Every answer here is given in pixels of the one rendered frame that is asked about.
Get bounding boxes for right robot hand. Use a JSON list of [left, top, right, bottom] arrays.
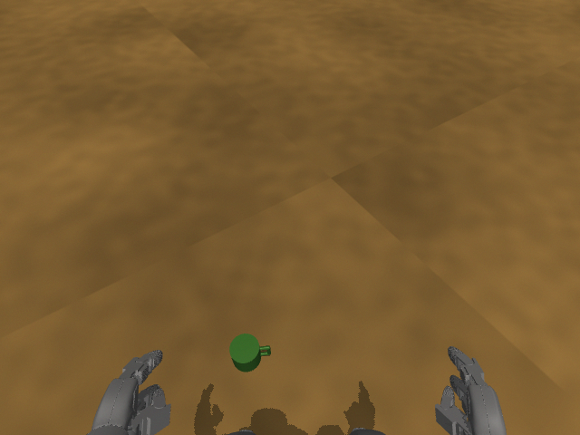
[[435, 346, 507, 435]]

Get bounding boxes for mug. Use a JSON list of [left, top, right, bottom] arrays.
[[229, 333, 271, 372]]

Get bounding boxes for left robot hand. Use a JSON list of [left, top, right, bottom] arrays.
[[92, 350, 171, 435]]

